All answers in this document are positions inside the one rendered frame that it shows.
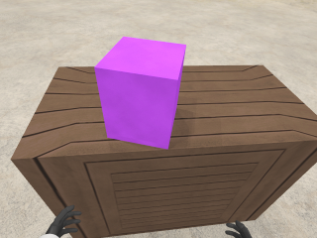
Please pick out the robot left hand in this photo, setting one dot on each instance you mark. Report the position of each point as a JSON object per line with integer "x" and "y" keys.
{"x": 60, "y": 222}

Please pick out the robot right hand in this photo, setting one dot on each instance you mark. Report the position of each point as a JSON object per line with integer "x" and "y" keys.
{"x": 241, "y": 228}

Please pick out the carton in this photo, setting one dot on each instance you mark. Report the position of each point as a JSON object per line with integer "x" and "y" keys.
{"x": 138, "y": 83}

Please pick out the pedestal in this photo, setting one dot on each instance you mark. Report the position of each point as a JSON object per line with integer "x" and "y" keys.
{"x": 239, "y": 140}

